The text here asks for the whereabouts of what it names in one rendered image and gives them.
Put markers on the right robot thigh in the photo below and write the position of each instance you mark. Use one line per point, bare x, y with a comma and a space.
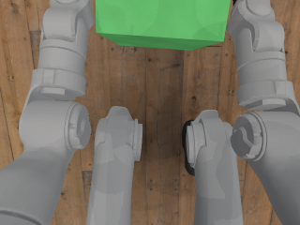
217, 188

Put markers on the robot left upper arm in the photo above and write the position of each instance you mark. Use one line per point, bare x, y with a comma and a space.
30, 186

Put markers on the right robot forearm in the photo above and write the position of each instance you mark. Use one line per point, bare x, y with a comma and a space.
260, 58

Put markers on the robot right upper arm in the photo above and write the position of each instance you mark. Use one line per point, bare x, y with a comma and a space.
270, 143

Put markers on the left robot thigh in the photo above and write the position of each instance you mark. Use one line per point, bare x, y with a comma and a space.
113, 166

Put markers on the left robot forearm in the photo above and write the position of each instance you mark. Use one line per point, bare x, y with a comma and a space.
62, 52

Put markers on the carton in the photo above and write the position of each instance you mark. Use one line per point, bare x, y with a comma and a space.
163, 24

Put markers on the robot thigh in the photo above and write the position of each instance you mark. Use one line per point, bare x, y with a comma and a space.
113, 166
217, 188

